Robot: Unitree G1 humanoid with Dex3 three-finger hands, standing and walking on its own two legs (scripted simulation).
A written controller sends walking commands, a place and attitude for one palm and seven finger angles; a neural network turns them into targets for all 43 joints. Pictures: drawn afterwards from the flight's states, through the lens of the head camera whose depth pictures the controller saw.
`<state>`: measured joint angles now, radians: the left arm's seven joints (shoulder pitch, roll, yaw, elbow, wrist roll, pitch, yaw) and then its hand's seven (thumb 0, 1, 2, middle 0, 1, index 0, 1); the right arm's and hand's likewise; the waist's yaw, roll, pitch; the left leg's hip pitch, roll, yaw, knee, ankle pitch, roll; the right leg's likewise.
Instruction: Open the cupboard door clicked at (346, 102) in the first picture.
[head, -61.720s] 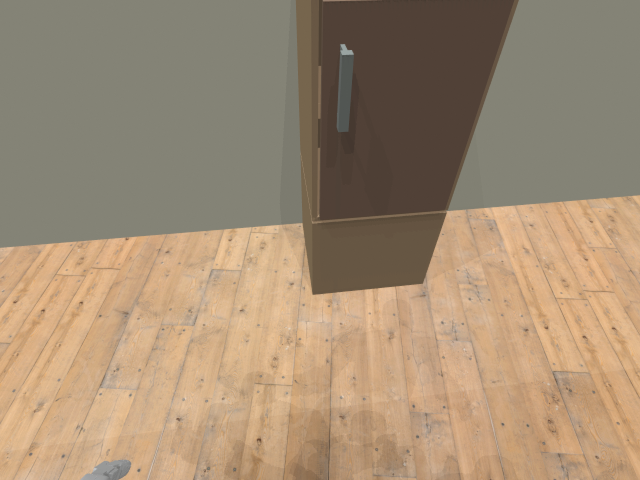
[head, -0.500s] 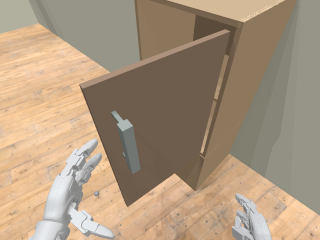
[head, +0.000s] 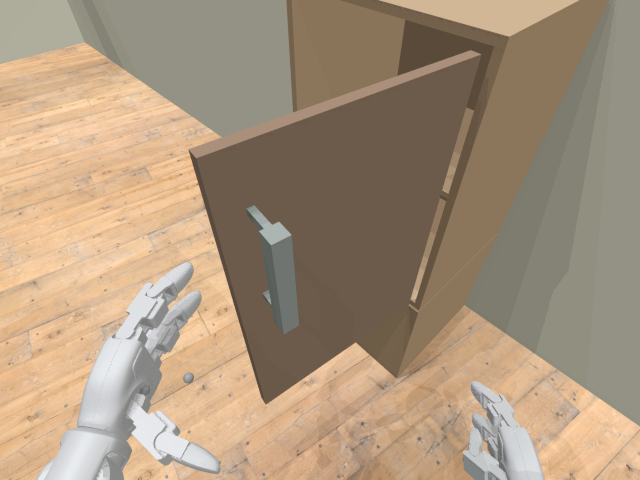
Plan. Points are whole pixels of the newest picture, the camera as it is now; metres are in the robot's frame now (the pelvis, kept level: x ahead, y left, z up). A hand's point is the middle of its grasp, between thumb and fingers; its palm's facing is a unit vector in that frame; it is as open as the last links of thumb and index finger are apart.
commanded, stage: draw the hand back to the body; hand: left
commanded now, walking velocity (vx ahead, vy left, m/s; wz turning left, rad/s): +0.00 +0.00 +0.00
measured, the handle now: (272, 272) +0.33 +0.10 +0.11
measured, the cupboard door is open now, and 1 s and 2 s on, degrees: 82 82 82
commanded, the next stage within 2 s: step back with the hand held close in 1.42 s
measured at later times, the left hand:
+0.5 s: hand (117, 347) +0.20 +0.22 +0.15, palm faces +0.23 -0.93 -0.29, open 15.3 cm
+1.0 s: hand (73, 300) +0.22 +0.25 +0.18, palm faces +0.43 -0.81 -0.40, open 9.6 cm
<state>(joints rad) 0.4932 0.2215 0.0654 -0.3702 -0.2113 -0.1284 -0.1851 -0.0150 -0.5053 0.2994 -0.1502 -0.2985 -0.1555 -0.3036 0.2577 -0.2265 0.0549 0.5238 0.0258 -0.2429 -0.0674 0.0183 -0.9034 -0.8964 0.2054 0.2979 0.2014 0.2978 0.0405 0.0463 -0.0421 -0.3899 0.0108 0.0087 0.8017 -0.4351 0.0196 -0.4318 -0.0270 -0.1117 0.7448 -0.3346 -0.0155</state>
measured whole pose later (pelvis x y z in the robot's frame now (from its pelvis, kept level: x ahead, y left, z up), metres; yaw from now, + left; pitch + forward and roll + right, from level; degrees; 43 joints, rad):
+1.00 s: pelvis +0.03 +0.00 +0.03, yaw -2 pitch -5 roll -1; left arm 0.47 0.33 0.31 -0.41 -0.04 -0.09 0.13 0.00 0.52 0.74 -0.19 -0.30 -0.20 -0.30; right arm 0.20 -0.22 0.02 0.64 -0.01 -0.13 -0.07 0.02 -0.90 -0.90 0.21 0.30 0.20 0.30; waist 0.08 0.06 0.04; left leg -0.04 0.01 0.04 0.43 -0.30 0.02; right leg -0.11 -0.01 -0.08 0.40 -0.21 -0.01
